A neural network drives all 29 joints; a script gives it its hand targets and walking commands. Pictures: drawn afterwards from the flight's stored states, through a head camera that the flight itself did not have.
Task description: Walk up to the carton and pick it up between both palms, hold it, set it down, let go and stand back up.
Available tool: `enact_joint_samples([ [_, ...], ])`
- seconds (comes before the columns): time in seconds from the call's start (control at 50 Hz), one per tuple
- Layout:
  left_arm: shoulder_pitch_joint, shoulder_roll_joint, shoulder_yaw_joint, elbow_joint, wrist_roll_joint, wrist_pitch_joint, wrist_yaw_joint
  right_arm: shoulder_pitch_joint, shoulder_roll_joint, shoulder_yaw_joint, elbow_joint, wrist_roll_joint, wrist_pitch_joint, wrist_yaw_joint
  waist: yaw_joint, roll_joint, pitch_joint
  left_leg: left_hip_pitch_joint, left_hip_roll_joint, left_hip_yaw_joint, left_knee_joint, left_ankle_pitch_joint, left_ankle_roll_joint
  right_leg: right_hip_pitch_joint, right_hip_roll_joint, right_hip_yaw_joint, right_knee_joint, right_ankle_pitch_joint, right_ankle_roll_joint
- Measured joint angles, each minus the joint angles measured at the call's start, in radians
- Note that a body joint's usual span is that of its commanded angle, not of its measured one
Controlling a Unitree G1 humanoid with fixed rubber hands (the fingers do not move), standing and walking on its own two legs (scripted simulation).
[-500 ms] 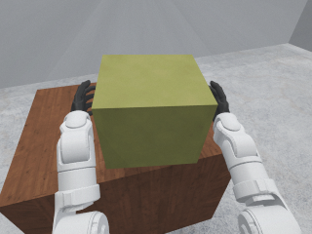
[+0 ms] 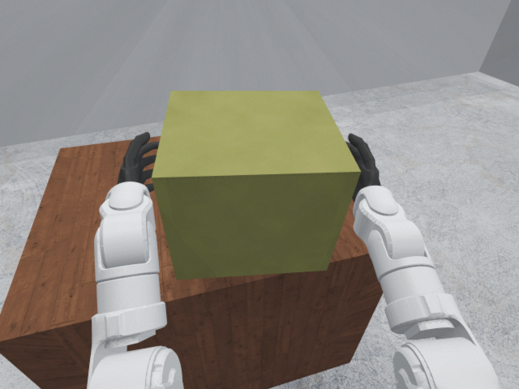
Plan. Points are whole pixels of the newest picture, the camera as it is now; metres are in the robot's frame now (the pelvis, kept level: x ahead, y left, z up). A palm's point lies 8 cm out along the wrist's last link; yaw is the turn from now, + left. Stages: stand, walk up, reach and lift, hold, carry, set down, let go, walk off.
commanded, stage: hold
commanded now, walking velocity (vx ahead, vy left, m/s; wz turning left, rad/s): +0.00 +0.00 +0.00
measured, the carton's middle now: (249, 181) +0.41 +0.01 +0.16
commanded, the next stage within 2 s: none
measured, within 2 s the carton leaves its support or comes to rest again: neither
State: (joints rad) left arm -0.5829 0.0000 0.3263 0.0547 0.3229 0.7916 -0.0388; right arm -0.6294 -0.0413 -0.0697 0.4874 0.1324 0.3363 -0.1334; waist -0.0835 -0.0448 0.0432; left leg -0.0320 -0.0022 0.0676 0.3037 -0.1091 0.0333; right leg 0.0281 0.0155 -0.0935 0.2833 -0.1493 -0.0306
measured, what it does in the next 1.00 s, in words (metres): stands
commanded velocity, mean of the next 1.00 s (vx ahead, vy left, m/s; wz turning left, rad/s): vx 0.00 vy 0.00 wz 0.00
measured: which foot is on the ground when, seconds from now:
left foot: down 0.00-1.00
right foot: down 0.00-1.00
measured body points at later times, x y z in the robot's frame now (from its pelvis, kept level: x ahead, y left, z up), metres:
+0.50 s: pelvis +0.00 +0.00 +0.00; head -0.04 +0.02 +0.45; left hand +0.37 +0.18 +0.19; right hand +0.37 -0.15 +0.18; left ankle +0.05 +0.10 -0.75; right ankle +0.02 -0.10 -0.75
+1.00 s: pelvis +0.00 +0.00 +0.00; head -0.05 +0.02 +0.45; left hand +0.37 +0.18 +0.19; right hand +0.37 -0.16 +0.18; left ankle +0.05 +0.10 -0.75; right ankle +0.02 -0.10 -0.75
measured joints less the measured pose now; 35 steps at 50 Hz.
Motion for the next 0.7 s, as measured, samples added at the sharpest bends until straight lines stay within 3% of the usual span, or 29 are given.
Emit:
enact_joint_samples([
  [0.32,-0.009,0.009,0.012,0.008,0.008,-0.004,-0.017,-0.006,0.011,0.003,0.005,-0.003,-0.005,-0.012,-0.003,-0.006,0.004,0.003,-0.002,-0.006,-0.003,0.0,-0.001,0.007,-0.001,-0.006,-0.006,-0.001,0.0],
  [0.7,0.017,0.003,-0.018,-0.038,-0.008,0.003,0.004,0.019,-0.008,0.014,-0.038,0.018,-0.003,-0.007,0.001,0.002,0.001,-0.003,-0.001,0.003,0.003,-0.006,0.003,0.002,-0.001,0.004,-0.009,0.002,0.005],
])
